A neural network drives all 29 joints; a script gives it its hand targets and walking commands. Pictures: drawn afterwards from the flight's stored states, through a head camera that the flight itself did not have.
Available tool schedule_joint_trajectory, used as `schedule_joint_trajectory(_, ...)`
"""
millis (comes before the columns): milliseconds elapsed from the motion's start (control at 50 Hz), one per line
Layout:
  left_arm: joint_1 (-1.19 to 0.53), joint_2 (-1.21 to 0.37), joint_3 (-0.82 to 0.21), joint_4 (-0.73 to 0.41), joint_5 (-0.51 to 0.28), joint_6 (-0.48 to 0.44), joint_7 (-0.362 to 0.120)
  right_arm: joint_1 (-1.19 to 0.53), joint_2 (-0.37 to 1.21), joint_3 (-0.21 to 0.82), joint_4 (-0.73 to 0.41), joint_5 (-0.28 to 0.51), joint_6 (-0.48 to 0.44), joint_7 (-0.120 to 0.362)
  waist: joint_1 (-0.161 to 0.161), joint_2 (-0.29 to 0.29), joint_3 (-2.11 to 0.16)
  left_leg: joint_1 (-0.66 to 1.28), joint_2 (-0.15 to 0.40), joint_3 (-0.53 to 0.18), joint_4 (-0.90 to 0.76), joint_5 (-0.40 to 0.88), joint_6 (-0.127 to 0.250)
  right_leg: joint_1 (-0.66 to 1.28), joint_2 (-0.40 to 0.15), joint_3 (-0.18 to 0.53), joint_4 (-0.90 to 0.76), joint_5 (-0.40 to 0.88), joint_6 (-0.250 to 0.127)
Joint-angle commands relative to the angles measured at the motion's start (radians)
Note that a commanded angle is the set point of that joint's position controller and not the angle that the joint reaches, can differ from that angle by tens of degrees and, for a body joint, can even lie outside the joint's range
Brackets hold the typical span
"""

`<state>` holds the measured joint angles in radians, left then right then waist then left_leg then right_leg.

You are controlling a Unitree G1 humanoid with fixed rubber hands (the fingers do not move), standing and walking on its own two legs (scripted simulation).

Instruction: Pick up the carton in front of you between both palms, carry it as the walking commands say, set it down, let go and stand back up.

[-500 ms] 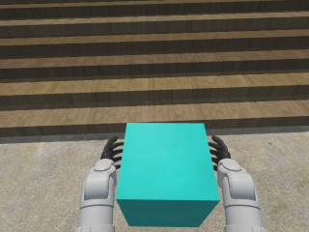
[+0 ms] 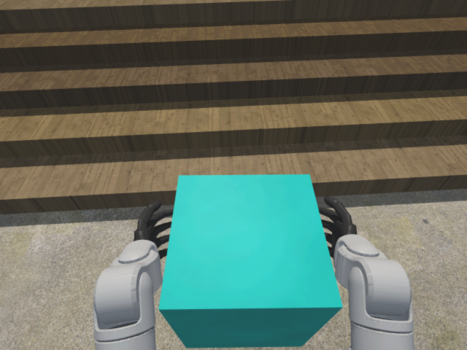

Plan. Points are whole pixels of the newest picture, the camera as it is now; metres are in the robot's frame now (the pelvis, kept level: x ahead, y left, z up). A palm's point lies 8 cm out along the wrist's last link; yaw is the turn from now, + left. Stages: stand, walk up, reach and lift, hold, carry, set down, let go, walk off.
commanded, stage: carry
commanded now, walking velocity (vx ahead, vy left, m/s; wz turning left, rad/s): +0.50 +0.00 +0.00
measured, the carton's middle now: (244, 266) +0.27 +0.01 +0.02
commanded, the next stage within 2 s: none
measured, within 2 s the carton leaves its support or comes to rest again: neither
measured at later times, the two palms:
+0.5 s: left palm (187, 131) +0.56 +0.14 +0.07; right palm (314, 121) +0.60 -0.15 +0.07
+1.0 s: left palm (192, 23) +1.02 +0.18 +0.14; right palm (287, 22) +1.01 -0.12 +0.15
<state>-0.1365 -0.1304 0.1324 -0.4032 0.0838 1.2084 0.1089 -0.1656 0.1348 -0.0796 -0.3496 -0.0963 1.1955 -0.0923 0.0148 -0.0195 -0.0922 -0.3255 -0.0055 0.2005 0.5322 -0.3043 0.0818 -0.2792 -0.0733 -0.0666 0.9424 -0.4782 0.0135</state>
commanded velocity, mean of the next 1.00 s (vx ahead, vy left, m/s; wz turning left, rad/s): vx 0.50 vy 0.00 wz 0.00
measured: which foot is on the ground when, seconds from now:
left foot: down 0.00-0.34, up 0.36-0.82, down 0.84-1.00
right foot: up 0.00-0.30, down 0.32-0.86, up 0.88-1.00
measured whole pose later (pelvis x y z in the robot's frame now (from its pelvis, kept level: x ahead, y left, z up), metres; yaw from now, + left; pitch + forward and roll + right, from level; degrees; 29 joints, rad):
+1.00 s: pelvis +0.64 +0.03 +0.00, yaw +2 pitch +4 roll +0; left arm -0.77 0.03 0.23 -0.07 0.03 1.34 0.14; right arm -0.76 -0.01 -0.20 -0.07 -0.01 1.33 -0.16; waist -0.06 -0.02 0.05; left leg -0.43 -0.01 0.20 0.54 -0.20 0.11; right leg -0.50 -0.03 -0.02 1.25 -0.36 -0.07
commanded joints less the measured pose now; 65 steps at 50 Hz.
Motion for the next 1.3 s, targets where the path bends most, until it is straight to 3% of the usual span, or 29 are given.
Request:
schedule_joint_trajectory(0,-0.506,-0.851,-0.751,-0.04,-0.427,0.024,-0.287,-0.438,0.868,0.654,-0.089,0.36,0.021,0.22,-0.043,0.069,-0.249,0.604,0.388,-0.539,-0.24,0.497,0.141,-0.515,-0.033,0.05,0.225,0.039,-0.043)
schedule_joint_trajectory(20,-0.488,-0.864,-0.743,-0.015,-0.415,0.022,-0.284,-0.453,0.883,0.669,-0.091,0.377,0.024,0.225,-0.039,0.045,-0.228,0.579,0.352,-0.465,-0.267,0.501,0.097,-0.509,-0.043,0.04,0.145,0.104,-0.042)
schedule_joint_trajectory(60,-0.444,-0.89,-0.728,0.018,-0.38,0.013,-0.272,-0.459,0.896,0.687,-0.093,0.402,0.027,0.24,-0.038,0.098,-0.212,0.572,0.3,-0.349,-0.278,0.603,0.05,-0.481,-0.008,-0.017,0.015,0.152,-0.03)
schedule_joint_trajectory(140,-0.379,-0.914,-0.713,0.044,-0.314,-0.007,-0.244,-0.431,0.888,0.695,-0.074,0.424,0.024,0.275,-0.038,0.137,-0.159,0.498,0.238,-0.2,-0.304,0.632,0.043,-0.414,0.031,-0.099,-0.222,0.282,-0.017)
schedule_joint_trajectory(200,-0.391,-0.912,-0.718,0.029,-0.307,-0.009,-0.239,-0.416,0.878,0.69,-0.054,0.421,0.019,0.286,-0.037,0.197,-0.095,0.379,0.213,-0.113,-0.323,0.703,0.021,-0.244,0.075,-0.184,-0.391,0.397,-0.032)
schedule_joint_trajectory(240,-0.401,-0.913,-0.728,0.017,-0.318,-0.012,-0.244,-0.414,0.876,0.689,-0.061,0.416,0.014,0.287,-0.025,0.215,-0.126,0.34,0.214,-0.054,-0.234,0.861,-0.002,-0.058,0.1,-0.21,-0.421,0.472,-0.047)
schedule_joint_trajectory(280,-0.404,-0.916,-0.732,0.015,-0.331,-0.015,-0.253,-0.416,0.872,0.691,-0.073,0.407,0.012,0.287,0.002,0.182,-0.223,0.27,0.173,0.024,0.041,0.843,-0.044,0.216,0.139,-0.255,-0.471,0.395,-0.052)
schedule_joint_trajectory(300,-0.403,-0.921,-0.734,0.014,-0.336,-0.016,-0.26,-0.426,0.86,0.69,-0.074,0.401,0.01,0.287,0.025,0.127,-0.276,0.145,0.154,0.014,0.238,0.627,-0.053,0.379,0.048,-0.146,-0.468,0.296,-0.048)
schedule_joint_trajectory(320,-0.419,-0.893,-0.726,0.022,-0.333,-0.018,-0.266,-0.437,0.871,0.703,-0.086,0.403,0.013,0.286,0.015,-0.112,-0.338,-0.08,0.056,-0.011,0.54,0.295,-0.093,0.507,-0.258,0.372,-0.602,0.064,-0.169)
schedule_joint_trajectory(340,-0.415,-0.921,-0.739,0.036,-0.347,-0.024,-0.273,-0.449,0.861,0.704,-0.09,0.395,0.009,0.284,0.01,-0.219,-0.336,-0.263,-0.033,-0.138,0.748,-0.127,-0.087,0.536,-0.364,0.654,-0.76,0.092,-0.268)
schedule_joint_trajectory(360,-0.435,-0.944,-0.751,0.014,-0.372,-0.028,-0.278,-0.444,0.886,0.703,-0.07,0.395,0.002,0.281,0.006,-0.15,-0.312,-0.307,0.052,-0.21,0.824,-0.117,-0.054,0.501,-0.356,0.546,-0.743,0.171,-0.254)
schedule_joint_trajectory(400,-0.467,-0.986,-0.775,-0.011,-0.4,-0.041,-0.285,-0.44,0.932,0.701,-0.075,0.392,-0.019,0.275,-0.002,-0.005,-0.274,-0.283,0.129,-0.215,0.727,-0.013,-0.038,0.357,-0.287,0.353,-0.73,0.354,-0.187)
schedule_joint_trajectory(460,-0.453,-0.99,-0.787,-0.03,-0.423,-0.051,-0.296,-0.372,0.965,0.697,-0.054,0.362,-0.042,0.257,-0.003,-0.045,-0.284,-0.234,0.129,-0.168,0.567,0.057,-0.059,0.306,-0.232,0.167,-0.75,0.424,-0.14)
schedule_joint_trajectory(600,-0.449,-0.878,-0.769,-0.057,-0.425,-0.041,-0.307,-0.404,0.906,0.72,-0.098,0.352,-0.047,0.224,-0.001,-0.105,-0.171,-0.358,0.101,-0.057,0.248,0.193,-0.092,0.391,-0.168,-0.003,-0.764,0.609,-0.141)
schedule_joint_trajectory(720,-0.66,-0.689,-0.717,-0.049,-0.411,0.008,-0.256,-0.677,0.713,0.708,-0.138,0.415,0.024,0.205,0.034,-0.126,-0.086,-0.317,0.046,0.003,0.066,0.267,-0.039,0.398,-0.139,-0.062,-0.701,0.737,-0.158)
schedule_joint_trajectory(760,-0.778,-0.63,-0.697,-0.007,-0.413,0.032,-0.234,-0.78,0.652,0.672,-0.089,0.429,0.053,0.194,0.015,-0.136,-0.108,-0.2,0.023,0.01,0.024,0.266,-0.007,0.385,-0.141,-0.082,-0.627,0.859,-0.146)
schedule_joint_trajectory(800,-0.912,-0.6,-0.67,0.04,-0.428,0.061,-0.217,-0.873,0.608,0.616,-0.013,0.436,0.079,0.181,-0.046,-0.106,-0.211,0.085,-0.059,0.072,-0.037,0.22,0.005,0.326,-0.099,-0.165,-0.351,1.006,-0.108)
schedule_joint_trajectory(820,-0.984,-0.588,-0.652,0.071,-0.431,0.074,-0.209,-0.924,0.588,0.584,0.027,0.439,0.09,0.176,-0.089,-0.037,-0.291,0.29,-0.007,0.0,-0.039,0.154,0.0,0.2,-0.065,-0.164,-0.139,0.81,-0.09)
schedule_joint_trajectory(840,-1.044,-0.602,-0.638,0.102,-0.445,0.092,-0.201,-0.973,0.559,0.549,0.069,0.44,0.102,0.171,-0.091,0.168,-0.401,0.502,0.276,-0.468,-0.082,0.01,0.104,-0.055,0.027,-0.126,0.16,0.478,-0.054)
schedule_joint_trajectory(860,-1.098,-0.61,-0.618,0.143,-0.452,0.102,-0.194,-1.019,0.576,0.538,0.114,0.458,0.109,0.168,-0.102,0.34,-0.428,0.61,0.386,-0.794,-0.233,0.0,0.213,-0.306,0.154,-0.02,0.386,-0.016,-0.052)
schedule_joint_trajectory(880,-1.167,-0.639,-0.595,0.167,-0.453,0.107,-0.184,-1.085,0.614,0.537,0.128,0.488,0.116,0.168,-0.088,0.278,-0.409,0.602,0.373,-0.716,-0.211,0.073,0.211,-0.391,0.092,0.085,0.507,-0.006,-0.083)
schedule_joint_trajectory(920,-1.27,-0.7,-0.56,0.209,-0.464,0.113,-0.174,-1.231,0.705,0.536,0.137,0.537,0.117,0.176,-0.078,0.103,-0.367,0.49,0.311,-0.513,-0.157,0.326,0.152,-0.422,0.027,0.101,0.422,0.099,-0.103)
schedule_joint_trajectory(940,-1.306,-0.724,-0.541,0.237,-0.465,0.114,-0.17,-1.305,0.743,0.535,0.142,0.558,0.118,0.18,-0.068,0.079,-0.375,0.445,0.297,-0.448,-0.16,0.391,0.131,-0.402,0.012,0.095,0.362,0.135,-0.096)
schedule_joint_trajectory(1020,-1.386,-0.816,-0.495,0.337,-0.443,0.113,-0.158,-1.433,0.85,0.479,0.227,0.563,0.122,0.189,-0.054,0.104,-0.414,0.459,0.273,-0.327,-0.158,0.521,0.128,-0.418,0.016,0.046,0.208,0.142,-0.067)
schedule_joint_trajectory(1100,-1.441,-0.874,-0.467,0.388,-0.414,0.105,-0.154,-1.467,0.889,0.425,0.292,0.514,0.125,0.191,-0.077,0.13,-0.398,0.546,0.249,-0.252,-0.109,0.692,0.137,-0.523,0.025,-0.015,0.079,0.191,-0.058)
schedule_joint_trajectory(1120,-1.444,-0.879,-0.461,0.389,-0.404,0.104,-0.154,-1.463,0.889,0.407,0.298,0.498,0.126,0.191,-0.087,0.169,-0.426,0.571,0.24,-0.222,-0.076,0.748,0.143,-0.527,0.047,-0.054,0.138,0.191,-0.066)
schedule_joint_trajectory(1160,-1.446,-0.891,-0.461,0.385,-0.393,0.105,-0.157,-1.435,0.89,0.393,0.307,0.466,0.126,0.19,-0.109,0.179,-0.408,0.66,0.244,-0.238,-0.047,0.808,0.147,-0.646,0.047,-0.064,0.18,0.176,-0.08)
schedule_joint_trajectory(1220,-1.422,-0.906,-0.46,0.381,-0.377,0.108,-0.166,-1.393,0.891,0.403,0.31,0.436,0.124,0.189,-0.149,0.179,-0.359,0.905,0.305,-0.358,-0.014,0.844,0.165,-0.979,0.013,-0.026,0.356,0.049,-0.105)
schedule_joint_trajectory(1280,-1.409,-0.893,-0.461,0.41,-0.352,0.109,-0.168,-1.41,0.913,0.455,0.304,0.473,0.118,0.193,-0.272,0.195,-0.269,1.274,0.351,-0.51,0.107,1.291,0.179,-1.545,0.061,0.008,0.805,-0.424,-0.121)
